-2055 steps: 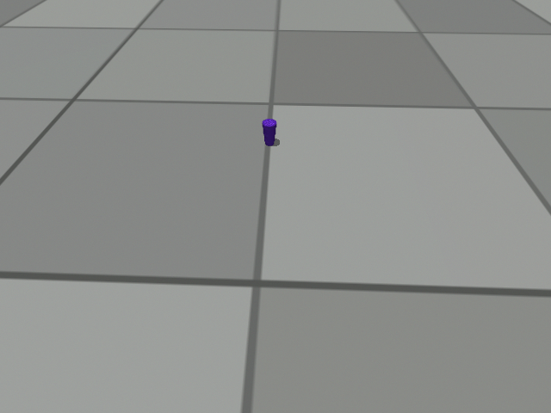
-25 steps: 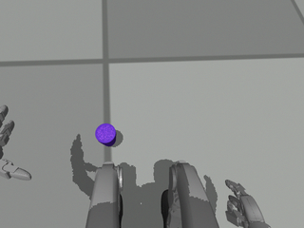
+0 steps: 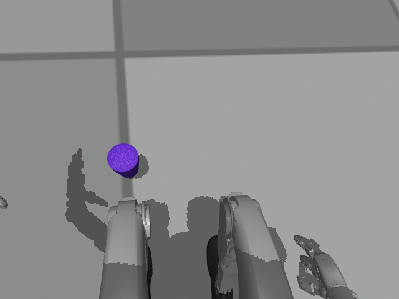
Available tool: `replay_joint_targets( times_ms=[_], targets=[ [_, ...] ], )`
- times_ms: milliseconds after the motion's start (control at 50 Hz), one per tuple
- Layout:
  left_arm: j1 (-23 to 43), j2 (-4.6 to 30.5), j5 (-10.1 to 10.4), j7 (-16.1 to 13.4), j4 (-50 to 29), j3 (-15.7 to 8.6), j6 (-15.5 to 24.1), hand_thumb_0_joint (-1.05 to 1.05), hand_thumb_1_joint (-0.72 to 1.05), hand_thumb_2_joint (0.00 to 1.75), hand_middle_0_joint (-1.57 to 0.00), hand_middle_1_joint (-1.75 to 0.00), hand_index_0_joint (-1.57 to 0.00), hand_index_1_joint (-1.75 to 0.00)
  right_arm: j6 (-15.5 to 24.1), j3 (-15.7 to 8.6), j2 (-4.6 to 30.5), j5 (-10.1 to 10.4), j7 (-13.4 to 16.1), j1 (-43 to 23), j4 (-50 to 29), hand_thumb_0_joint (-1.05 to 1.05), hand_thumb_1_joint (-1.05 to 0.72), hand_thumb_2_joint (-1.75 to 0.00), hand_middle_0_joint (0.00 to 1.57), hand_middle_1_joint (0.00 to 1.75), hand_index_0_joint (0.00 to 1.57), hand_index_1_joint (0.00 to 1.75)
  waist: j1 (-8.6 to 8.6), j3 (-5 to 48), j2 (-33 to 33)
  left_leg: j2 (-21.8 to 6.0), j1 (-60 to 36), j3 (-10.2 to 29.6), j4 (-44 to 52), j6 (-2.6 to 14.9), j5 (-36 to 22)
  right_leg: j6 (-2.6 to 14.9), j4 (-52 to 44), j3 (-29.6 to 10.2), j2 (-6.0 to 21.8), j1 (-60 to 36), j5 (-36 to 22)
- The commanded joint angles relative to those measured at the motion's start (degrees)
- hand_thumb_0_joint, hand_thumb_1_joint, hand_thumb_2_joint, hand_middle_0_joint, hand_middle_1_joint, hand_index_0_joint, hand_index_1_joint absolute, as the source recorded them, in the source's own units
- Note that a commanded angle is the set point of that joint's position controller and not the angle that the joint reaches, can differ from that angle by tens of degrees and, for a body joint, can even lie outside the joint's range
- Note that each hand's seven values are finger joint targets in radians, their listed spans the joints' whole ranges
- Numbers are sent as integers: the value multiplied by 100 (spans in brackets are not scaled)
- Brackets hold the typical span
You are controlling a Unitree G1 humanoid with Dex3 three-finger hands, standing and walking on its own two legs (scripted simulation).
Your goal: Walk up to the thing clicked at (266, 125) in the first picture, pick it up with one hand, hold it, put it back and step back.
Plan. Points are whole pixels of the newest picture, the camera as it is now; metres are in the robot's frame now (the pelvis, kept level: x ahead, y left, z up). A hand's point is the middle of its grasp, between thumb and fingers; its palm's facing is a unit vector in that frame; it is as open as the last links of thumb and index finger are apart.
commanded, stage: go down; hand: left
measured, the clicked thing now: (126, 164) +0.45 +0.18 -0.36
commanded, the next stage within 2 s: approach in 0.82 s
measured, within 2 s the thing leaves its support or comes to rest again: neither
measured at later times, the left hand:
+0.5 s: hand out of the picture +0.39 +0.36 -0.05, palm faces +0.03 -0.99 -0.10, open 17.6 cm
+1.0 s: hand out of the picture +0.40 +0.37 -0.06, palm faces +0.02 -1.00 -0.09, open 17.5 cm
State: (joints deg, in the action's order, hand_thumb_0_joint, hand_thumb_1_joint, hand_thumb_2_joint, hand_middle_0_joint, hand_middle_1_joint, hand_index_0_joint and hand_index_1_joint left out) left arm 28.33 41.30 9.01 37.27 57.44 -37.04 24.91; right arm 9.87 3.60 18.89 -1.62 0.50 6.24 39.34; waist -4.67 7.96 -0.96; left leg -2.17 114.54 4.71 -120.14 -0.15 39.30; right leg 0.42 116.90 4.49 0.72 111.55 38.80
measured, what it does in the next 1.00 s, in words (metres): lowers itself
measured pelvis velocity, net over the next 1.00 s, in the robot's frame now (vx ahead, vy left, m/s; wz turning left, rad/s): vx -0.01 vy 0.00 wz -0.03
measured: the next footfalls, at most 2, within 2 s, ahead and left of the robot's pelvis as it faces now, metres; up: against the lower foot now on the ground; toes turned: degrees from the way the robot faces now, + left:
none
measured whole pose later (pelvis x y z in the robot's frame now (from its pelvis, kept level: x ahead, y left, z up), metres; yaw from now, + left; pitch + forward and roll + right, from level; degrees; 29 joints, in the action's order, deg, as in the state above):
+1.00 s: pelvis -0.01 +0.00 -0.05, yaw -2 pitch +32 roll -7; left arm 35.1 49.4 10.5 42.7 61.8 -40.7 24.1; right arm 9.7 7.2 20.4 -2.3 0.4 7.2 38.8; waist -7.4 5.3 -1.6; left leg -1.9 122.8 6.5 -129.7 0.4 39.2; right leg -0.2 125.0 5.7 0.6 118.6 38.5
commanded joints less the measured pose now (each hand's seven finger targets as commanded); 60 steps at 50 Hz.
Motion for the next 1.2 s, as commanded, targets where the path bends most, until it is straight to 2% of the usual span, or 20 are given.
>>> replay_joint_targets(
  times_ms=[0, 20, 120, 300, 420, 480, 500, 560, 600, 780, 840, 880, 900, 920, 940, 1040, 1080, 1100, 1140, 1180],
  targets=[
    [1184, 2323, 210, 63, -981, -535, 318, 0, -59, 9, -5, -9, -5, -9, 145, -477, 1284, 31, 120, 692, -371, 0, -90, -90, 20, 30, 20, 30, 187, 3453, 1120, 90, -2417, -119, 1499, 173, -516, 207, -1210, -40, -133, -1612, -519],
    [1043, 2248, 229, 96, -758, -501, 277, 0, -59, 8, -5, -9, -5, -9, 153, -458, 1278, 36, 124, 649, -388, 0, -90, -90, 20, 30, 20, 30, 188, 3331, 1007, 98, -2278, -138, 1479, 187, -430, 202, -1232, -53, -132, -1596, -442],
    [1176, 2532, 266, 175, -914, -646, 226, 0, -57, 9, -5, -9, -4, -8, 168, -400, 1303, 41, 133, 686, -366, 0, -90, -90, 20, 30, 20, 30, 218, 3521, 1111, 109, -2193, -195, 1258, 184, -799, 208, -1041, -55, -129, -1661, -727],
    [1288, 2412, 295, 324, -841, -583, 172, 0, -60, 7, -5, -9, -5, -9, 184, -398, 1365, 26, 136, 791, -287, 0, -91, -90, 20, 30, 20, 30, 101, 3502, 1337, 98, -2384, -92, 1070, 144, -1161, 252, -728, 55, -129, -1241, -997],
    [1455, 2594, 292, 313, -867, -651, 165, 0, -60, 8, -5, -9, -5, -9, 177, -385, 1378, 33, 126, 760, -309, 0, -90, -90, 20, 30, 20, 30, 114, 3321, 1279, 103, -2093, -67, 1062, 167, -695, 238, -687, 86, -129, -1124, -657],
    [1544, 2583, 305, 329, -927, -653, 188, 0, -61, 8, -5, -10, -5, -10, 152, -356, 1398, 17, 128, 789, -309, 0, -90, -90, 20, 30, 20, 30, 110, 3440, 1377, 99, -2288, -52, 1014, 146, -947, 249, -599, 99, -122, -1072, -844],
    [1611, 2697, 284, 325, -968, -674, 184, 0, -59, 9, -5, -10, -5, -10, 154, -341, 1374, 10, 126, 777, -315, 0, -90, -90, 20, 30, 20, 30, 103, 3410, 1392, 100, -2183, -83, 1005, 152, -921, 244, -615, 78, -127, -1131, -811],
    [1634, 2619, 264, 332, -821, -627, 169, 0, -59, 8, -5, -9, -5, -9, 153, -347, 1429, 9, 124, 740, -327, 0, -90, -90, 20, 30, 20, 30, 84, 3202, 1515, 84, -2220, -9, 1047, 142, -683, 257, -541, 113, -124, -800, -659],
    [1721, 2653, 252, 353, -814, -609, 179, 0, -59, 9, -5, -9, -5, -10, 142, -318, 1421, -16, 122, 816, -298, 0, -90, -90, 20, 30, 20, 30, -9, 3299, 1461, 87, -2193, -49, 921, 148, -810, 242, -553, 111, -127, -931, -766],
    [1924, 2946, 253, 395, -714, -656, 206, 0, -58, 9, -5, -9, -5, -9, 142, -235, 1470, -18, 113, 727, -379, 0, -90, -90, 20, 30, 20, 30, -9, 3021, 1407, 86, -1752, -39, 921, 193, -229, 222, -537, 161, -155, -859, -314],
    [1892, 2913, 298, 461, -696, -671, 196, 0, -59, 8, -6, -9, -5, -9, 123, -214, 1526, -19, 117, 757, -386, 0, -90, -90, 20, 30, 20, 30, -65, 3194, 1522, 77, -2032, 25, 866, 160, -453, 231, -445, 194, -151, -731, -509],
    [1745, 2945, 327, 484, -637, -741, 186, 0, -59, 8, -6, -9, -5, -9, 108, -196, 1535, -14, 119, 786, -371, 0, -90, -90, 20, 30, 20, 30, 15, 3287, 1584, 89, -2115, 15, 829, 146, -682, 235, -400, 192, -137, -799, -677],
    [1857, 3037, 320, 480, -776, -739, 189, 0, -59, 14, -8, -14, -5, -16, 114, -183, 1518, -16, 116, 783, -373, 0, -91, -90, 20, 30, 20, 30, -9, 3292, 1582, 97, -2017, -10, 794, 151, -723, 235, -398, 182, -144, -838, -681],
    [1825, 3091, 346, 490, -680, -814, 195, 0, -59, 6, -8, -9, -6, -10, 116, -157, 1500, -12, 112, 784, -372, 0, -88, -90, 20, 30, 20, 30, -35, 3211, 1445, 97, -1900, -11, 753, 166, -699, 225, -410, 188, -150, -867, -647],
    [1771, 3086, 365, 511, -601, -824, 222, 0, -61, 3, -8, -9, -6, -10, 117, -140, 1511, -13, 113, 773, -364, 0, -89, -90, 20, 30, 20, 30, -39, 3111, 1441, 88, -1846, 4, 733, 163, -750, 232, -358, 198, -161, -824, -692],
    [1739, 2446, 630, 701, 106, -608, 587, 0, -60, 4, -7, -10, -6, -11, 192, -37, 1558, -73, 69, 669, -325, 0, -89, -90, 20, 30, 20, 30, -401, 2446, 1031, 77, -1329, 87, 361, 199, -598, 199, -217, 306, -206, -558, -616],
    [2011, 2261, 725, 762, 44, -443, 835, 0, -59, 5, -8, -10, -6, -11, 254, 40, 1552, -113, 26, 560, -423, 0, -89, -90, 20, 30, 20, 30, -473, 2557, 958, 71, -1251, 88, 183, 196, -575, 184, -152, 336, -236, -589, -602],
    [1736, 2326, 753, 765, 442, -554, 911, 0, -59, 4, -8, -11, -6, -12, 260, 57, 1602, -143, 23, 570, -354, 0, -89, -90, 20, 30, 20, 30, -464, 2409, 921, 67, -1173, 76, 114, 196, -533, 179, -132, 343, -240, -570, -586],
    [1911, 2095, 791, 783, 419, -275, 1130, 0, -59, 4, -7, -11, -6, -11, 276, 145, 1630, -214, -17, 503, -384, 0, -89, -90, 20, 30, 20, 30, -527, 2436, 991, 51, -1197, 80, -67, 172, -618, 175, -17, 390, -259, -583, -697],
    [1974, 2184, 751, 735, 570, -264, 1325, 0, -55, 4, -7, -11, -6, -11, 267, 214, 1672, -289, -52, 440, -339, 0, -89, -90, 20, 30, 20, 30, -520, 2446, 1145, 30, -1250, 140, -166, 130, -629, 192, 164, 443, -272, -435, -678]
  ],
)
